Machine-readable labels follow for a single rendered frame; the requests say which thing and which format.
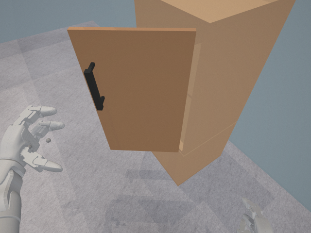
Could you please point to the handle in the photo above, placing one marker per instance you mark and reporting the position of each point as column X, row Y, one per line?
column 93, row 87

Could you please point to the cupboard door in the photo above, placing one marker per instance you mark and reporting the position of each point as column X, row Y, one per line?
column 143, row 73

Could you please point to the left robot hand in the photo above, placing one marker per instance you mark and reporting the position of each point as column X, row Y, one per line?
column 17, row 137

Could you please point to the robot left forearm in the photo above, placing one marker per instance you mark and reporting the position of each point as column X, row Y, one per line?
column 11, row 174

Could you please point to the right robot hand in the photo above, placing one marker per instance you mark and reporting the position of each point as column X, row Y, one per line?
column 260, row 224

